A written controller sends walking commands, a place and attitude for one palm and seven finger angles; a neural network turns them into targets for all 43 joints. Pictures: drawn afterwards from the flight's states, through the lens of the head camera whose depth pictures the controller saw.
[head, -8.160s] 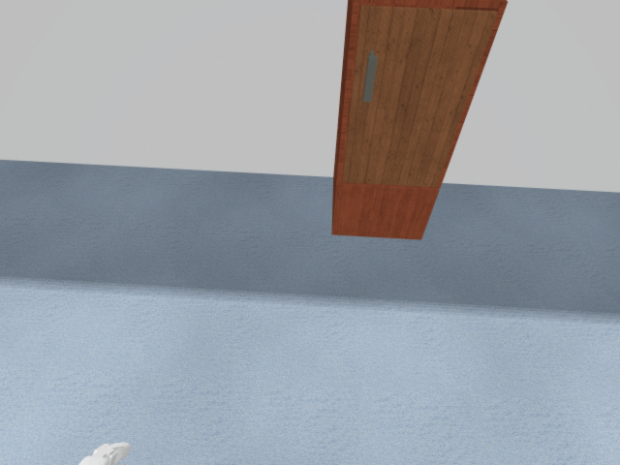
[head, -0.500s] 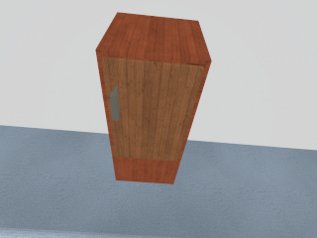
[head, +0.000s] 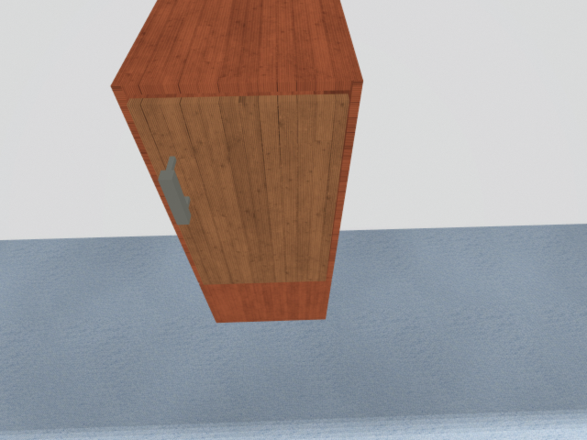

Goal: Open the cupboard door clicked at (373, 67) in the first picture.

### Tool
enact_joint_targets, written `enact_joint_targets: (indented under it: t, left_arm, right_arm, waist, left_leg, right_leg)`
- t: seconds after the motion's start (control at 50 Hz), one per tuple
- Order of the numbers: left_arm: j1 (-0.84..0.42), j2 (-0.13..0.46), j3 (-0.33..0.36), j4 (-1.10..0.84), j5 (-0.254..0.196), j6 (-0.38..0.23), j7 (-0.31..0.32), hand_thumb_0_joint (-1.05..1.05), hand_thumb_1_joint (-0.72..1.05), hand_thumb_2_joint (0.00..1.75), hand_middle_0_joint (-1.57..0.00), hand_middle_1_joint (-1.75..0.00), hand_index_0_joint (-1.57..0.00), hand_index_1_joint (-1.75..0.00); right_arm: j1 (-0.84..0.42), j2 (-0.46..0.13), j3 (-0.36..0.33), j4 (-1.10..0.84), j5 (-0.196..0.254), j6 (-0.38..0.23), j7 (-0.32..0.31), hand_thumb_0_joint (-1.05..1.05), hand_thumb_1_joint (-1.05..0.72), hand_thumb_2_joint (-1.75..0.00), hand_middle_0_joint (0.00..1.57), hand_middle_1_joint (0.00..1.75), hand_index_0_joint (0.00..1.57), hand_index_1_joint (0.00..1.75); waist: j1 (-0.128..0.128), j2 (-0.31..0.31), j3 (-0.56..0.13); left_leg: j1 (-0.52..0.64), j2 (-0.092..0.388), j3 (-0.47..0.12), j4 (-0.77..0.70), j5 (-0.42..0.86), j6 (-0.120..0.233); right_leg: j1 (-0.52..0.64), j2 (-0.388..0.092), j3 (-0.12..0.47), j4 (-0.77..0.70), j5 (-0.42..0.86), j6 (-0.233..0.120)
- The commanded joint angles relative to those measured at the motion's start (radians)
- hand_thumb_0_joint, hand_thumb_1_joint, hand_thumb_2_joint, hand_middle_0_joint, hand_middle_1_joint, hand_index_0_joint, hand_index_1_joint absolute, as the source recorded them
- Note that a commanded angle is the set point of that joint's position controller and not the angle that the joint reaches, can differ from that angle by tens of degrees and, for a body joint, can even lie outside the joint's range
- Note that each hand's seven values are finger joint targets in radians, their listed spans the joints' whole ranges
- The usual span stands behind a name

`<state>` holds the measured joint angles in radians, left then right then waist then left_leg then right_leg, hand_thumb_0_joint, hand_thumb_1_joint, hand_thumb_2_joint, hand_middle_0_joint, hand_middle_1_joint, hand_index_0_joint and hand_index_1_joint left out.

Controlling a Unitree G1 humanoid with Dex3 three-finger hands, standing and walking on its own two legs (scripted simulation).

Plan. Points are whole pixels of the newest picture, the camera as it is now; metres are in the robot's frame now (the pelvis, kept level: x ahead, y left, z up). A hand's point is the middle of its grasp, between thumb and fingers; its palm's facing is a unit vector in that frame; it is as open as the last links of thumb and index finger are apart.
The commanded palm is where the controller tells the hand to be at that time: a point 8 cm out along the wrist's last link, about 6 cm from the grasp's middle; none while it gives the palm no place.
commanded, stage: come to a stop and stand still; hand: left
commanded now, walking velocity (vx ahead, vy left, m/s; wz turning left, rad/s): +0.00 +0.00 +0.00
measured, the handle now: (177, 190) +0.55 +0.23 -0.02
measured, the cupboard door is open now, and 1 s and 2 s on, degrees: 0 0 0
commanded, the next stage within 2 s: look again from close up in 1.18 s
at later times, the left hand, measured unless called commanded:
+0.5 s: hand out of the picture -0.02 +0.14 -0.17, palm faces +0.06 -0.98 -0.20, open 7.3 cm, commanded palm none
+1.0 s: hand out of the picture -0.06 +0.14 -0.17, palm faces +0.04 -0.99 -0.16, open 7.3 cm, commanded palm none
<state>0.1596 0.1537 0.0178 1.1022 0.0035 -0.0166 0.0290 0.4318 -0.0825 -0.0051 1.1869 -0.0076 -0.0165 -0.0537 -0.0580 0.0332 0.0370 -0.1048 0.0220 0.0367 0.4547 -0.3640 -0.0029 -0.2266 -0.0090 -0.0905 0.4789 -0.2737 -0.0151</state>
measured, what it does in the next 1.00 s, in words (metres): stands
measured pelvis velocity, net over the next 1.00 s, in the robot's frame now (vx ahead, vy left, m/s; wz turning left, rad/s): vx -0.04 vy -0.01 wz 0.00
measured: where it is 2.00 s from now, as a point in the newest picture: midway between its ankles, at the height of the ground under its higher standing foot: outside the picture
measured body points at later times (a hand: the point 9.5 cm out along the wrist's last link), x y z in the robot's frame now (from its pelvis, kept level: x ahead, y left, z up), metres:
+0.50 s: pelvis -0.01 -0.03 +0.00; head +0.00 -0.03 +0.45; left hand -0.02 +0.19 -0.15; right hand +0.01 -0.26 -0.16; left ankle -0.09 +0.11 -0.74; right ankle -0.02 -0.11 -0.74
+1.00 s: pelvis -0.04 -0.01 +0.01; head -0.03 -0.01 +0.46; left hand -0.06 +0.20 -0.16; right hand -0.10 -0.21 -0.15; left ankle -0.09 +0.11 -0.74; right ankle -0.02 -0.11 -0.74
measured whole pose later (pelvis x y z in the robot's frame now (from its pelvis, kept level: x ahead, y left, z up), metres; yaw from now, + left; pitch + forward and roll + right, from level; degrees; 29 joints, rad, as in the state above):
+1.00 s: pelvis -0.04 -0.01 +0.01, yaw +0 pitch -1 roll +0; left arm 0.30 0.12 0.00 1.16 0.00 -0.01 0.04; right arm 0.38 -0.09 0.00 1.18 -0.01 -0.01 -0.04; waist 0.00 0.00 0.03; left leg -0.08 0.03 0.04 0.38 -0.28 -0.02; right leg -0.20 0.00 -0.09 0.39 -0.18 -0.04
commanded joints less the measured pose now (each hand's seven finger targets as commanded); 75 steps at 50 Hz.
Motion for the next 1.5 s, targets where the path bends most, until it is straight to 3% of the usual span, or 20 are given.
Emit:
enact_joint_targets:
  t: [0.0,0.06,0.12,0.34,0.46,0.56,0.66,0.72,0.82,0.96,1.24,1.26,1.28,1.3,1.32,1.34,1.38,1.44,1.48]
  left_arm:
    - [0.141,0.092,0.009,0.02,-0.005,-0.014,0.017,0.0,0.9,0.9,-0.2,-0.3,-0.2,-0.3]
    - [0.134,0.062,0.003,0.012,-0.009,-0.011,0.021,0.0,0.9,0.9,-0.2,-0.3,-0.2,-0.3]
    - [0.145,0.063,0.006,0.012,-0.005,-0.01,0.025,0.0,0.9,0.9,-0.2,-0.3,-0.2,-0.3]
    - [0.123,0.085,0.003,0.012,0.0,-0.004,0.018,0.0,0.9,0.9,-0.2,-0.3,-0.2,-0.3]
    - [0.132,0.094,-0.002,0.022,-0.001,-0.001,0.012,0.0,0.9,0.9,-0.2,-0.3,-0.2,-0.3]
    - [0.155,0.088,-0.004,0.03,-0.001,-0.002,0.01,0.0,0.9,0.9,-0.2,-0.3,-0.2,-0.3]
    - [0.175,0.074,-0.003,0.034,-0.001,-0.003,0.01,0.0,0.9,0.9,-0.2,-0.3,-0.2,-0.3]
    - [0.184,0.065,-0.003,0.038,0.0,0.001,0.011,0.0,0.9,0.9,-0.2,-0.3,-0.2,-0.3]
    - [0.194,0.056,-0.002,0.035,0.0,0.001,0.013,0.0,0.9,0.9,-0.2,-0.3,-0.2,-0.3]
    - [0.202,0.043,-0.003,0.034,0.0,0.001,0.013,0.0,0.9,0.9,-0.2,-0.3,-0.2,-0.3]
    - [0.209,0.04,-0.009,0.037,0.003,-0.002,0.015,0.0,0.9,0.9,-0.2,-0.3,-0.2,-0.3]
    - [0.27,0.089,-0.011,0.055,0.016,-0.027,0.051,0.0,0.9,0.9,-0.2,-0.3,-0.2,-0.3]
    - [0.256,0.122,-0.003,0.022,0.009,-0.033,0.04,0.0,0.9,0.9,-0.2,-0.3,-0.2,-0.3]
    - [0.209,0.1,-0.009,0.01,0.01,-0.032,0.029,0.0,0.9,0.9,-0.2,-0.3,-0.2,-0.3]
    - [0.199,0.095,-0.013,0.006,0.01,-0.031,0.023,0.0,0.9,0.9,-0.2,-0.3,-0.2,-0.3]
    - [0.197,0.08,-0.013,-0.001,0.011,-0.029,0.018,0.0,0.9,0.9,-0.2,-0.3,-0.2,-0.3]
    - [0.189,0.061,-0.018,-0.001,0.009,-0.023,0.011,0.0,0.9,0.9,-0.2,-0.3,-0.2,-0.3]
    - [0.18,0.046,-0.022,0.003,0.009,-0.015,0.006,0.0,0.9,0.9,-0.2,-0.3,-0.2,-0.3]
    - [0.186,0.046,-0.021,0.004,0.007,-0.015,0.006,0.0,0.9,0.9,-0.2,-0.3,-0.2,-0.3]
  right_arm:
    - [0.084,-0.067,-0.013,-0.019,-0.003,-0.003,0.002,0.0,-0.9,-0.9,0.2,0.3,0.2,0.3]
    - [0.064,-0.078,-0.011,-0.008,-0.006,-0.01,-0.003,0.0,-0.9,-0.9,0.2,0.3,0.2,0.3]
    - [0.037,-0.083,-0.015,-0.012,-0.006,-0.006,-0.007,0.0,-0.9,-0.9,0.2,0.3,0.2,0.3]
    - [-0.067,-0.126,-0.016,-0.044,-0.006,0.013,-0.004,0.0,-0.9,-0.9,0.2,0.3,0.2,0.3]
    - [-0.083,-0.139,-0.007,-0.051,-0.004,0.016,0.001,0.0,-0.9,-0.9,0.2,0.3,0.2,0.3]
    - [-0.065,-0.132,-0.004,-0.046,-0.004,0.014,0.005,0.0,-0.9,-0.9,0.2,0.3,0.2,0.3]
    - [-0.043,-0.117,-0.004,-0.037,-0.004,0.01,0.007,0.0,-0.9,-0.9,0.2,0.3,0.2,0.3]
    - [-0.023,-0.106,-0.003,-0.031,-0.004,0.012,0.008,0.0,-0.9,-0.9,0.2,0.3,0.2,0.3]
    - [0.011,-0.09,-0.003,-0.024,-0.004,0.009,0.009,0.0,-0.9,-0.9,0.2,0.3,0.2,0.3]
    - [0.032,-0.084,-0.003,-0.023,-0.003,-0.002,0.008,0.0,-0.9,-0.9,0.2,0.3,0.2,0.3]
    - [0.026,-0.097,-0.006,-0.033,0.001,-0.012,0.007,0.0,-0.9,-0.9,0.2,0.3,0.2,0.3]
    - [-0.129,-0.136,-0.001,-0.118,0.004,-0.029,0.023,0.0,-0.9,-0.9,0.2,0.3,0.2,0.3]
    - [-0.043,-0.094,-0.007,-0.142,0.0,-0.011,0.021,0.0,-0.9,-0.9,0.2,0.3,0.2,0.3]
    - [-0.02,-0.084,-0.003,-0.128,-0.004,-0.013,0.022,0.0,-0.9,-0.9,0.2,0.3,0.2,0.3]
    - [-0.012,-0.091,0.003,-0.127,-0.008,-0.014,0.029,0.0,-0.9,-0.9,0.2,0.3,0.2,0.3]
    - [0.005,-0.096,0.003,-0.136,-0.01,-0.017,0.03,0.0,-0.9,-0.9,0.2,0.3,0.2,0.3]
    - [-0.005,-0.113,0.005,-0.144,-0.007,-0.024,0.025,0.0,-0.9,-0.9,0.2,0.3,0.2,0.3]
    - [-0.015,-0.131,0.007,-0.147,-0.006,-0.026,0.021,0.0,-0.9,-0.9,0.2,0.3,0.2,0.3]
    - [-0.013,-0.137,0.008,-0.145,-0.006,-0.027,0.018,0.0,-0.9,-0.9,0.2,0.3,0.2,0.3]
  waist:
    - [0.051,-0.213,-0.059]
    - [0.058,-0.082,-0.04]
    - [0.058,-0.03,-0.05]
    - [0.051,-0.029,-0.005]
    - [0.054,-0.032,0.035]
    - [0.055,-0.045,0.035]
    - [0.06,-0.02,0.046]
    - [0.063,-0.043,0.076]
    - [0.063,-0.036,0.079]
    - [0.067,-0.01,0.072]
    - [0.065,-0.02,0.058]
    - [0.108,-0.02,0.074]
    - [0.048,-0.011,-0.022]
    - [0.038,0.037,0.011]
    - [0.045,0.047,0.005]
    - [0.042,0.034,-0.025]
    - [0.047,0.035,-0.021]
    - [0.052,-0.02,0.051]
    - [0.054,-0.035,0.06]
  left_leg:
    - [-0.128,0.068,-0.023,-0.066,0.171,-0.011]
    - [-0.072,0.088,-0.043,-0.082,0.477,-0.007]
    - [-0.021,0.094,-0.028,-0.059,0.524,-0.007]
    - [0.017,0.1,-0.033,-0.089,0.387,-0.004]
    - [0.0,0.093,-0.035,-0.124,0.264,0.0]
    - [-0.011,0.083,-0.036,-0.136,0.203,0.006]
    - [-0.031,0.08,-0.041,-0.144,0.183,0.011]
    - [-0.054,0.076,-0.037,-0.15,0.138,0.013]
    - [-0.085,0.072,-0.041,-0.154,0.123,0.016]
    - [-0.113,0.082,-0.059,-0.169,0.144,0.02]
    - [-0.096,0.095,-0.073,-0.169,0.215,0.027]
    - [-0.188,0.091,-0.008,0.054,0.279,-0.004]
    - [-0.159,0.035,-0.036,0.025,0.018,0.001]
    - [-0.144,0.037,-0.052,-0.036,0.054,0.013]
    - [-0.149,0.055,-0.053,-0.033,0.088,0.021]
    - [-0.152,0.063,-0.072,-0.041,0.113,0.03]
    - [-0.157,0.084,-0.098,-0.072,0.179,0.045]
    - [-0.186,0.09,-0.106,-0.102,0.212,0.051]
    - [-0.172,0.086,-0.103,-0.11,0.244,0.051]
  right_leg:
    - [0.214,-0.209,0.142,-0.054,0.674,-0.071]
    - [0.196,-0.144,0.098,0.005,0.714,-0.037]
    - [0.18,-0.14,0.095,-0.008,0.712,-0.031]
    - [0.125,-0.127,0.111,-0.092,0.523,-0.028]
    - [0.099,-0.119,0.124,-0.15,0.345,-0.024]
    - [0.089,-0.113,0.135,-0.192,0.194,-0.02]
    - [0.08,-0.109,0.135,-0.205,0.122,-0.021]
    - [0.053,-0.106,0.133,-0.217,0.046,-0.018]
    - [0.053,-0.106,0.133,-0.209,0.027,-0.018]
    - [0.069,-0.104,0.112,-0.164,0.1,-0.017]
    - [0.068,-0.105,0.097,-0.125,0.187,-0.01]
    - [0.063,-0.162,0.145,-0.051,0.612,-0.013]
    - [0.077,-0.202,0.198,-0.093,0.351,-0.042]
    - [0.02,-0.17,0.173,-0.079,0.175,-0.054]
    - [0.008,-0.132,0.134,-0.075,0.05,-0.047]
    - [0.019,-0.113,0.123,-0.062,0.018,-0.043]
    - [0.042,-0.094,0.099,-0.027,0.09,-0.035]
    - [0.036,-0.088,0.084,-0.016,0.123,-0.026]
    - [0.039,-0.091,0.086,-0.016,0.148,-0.025]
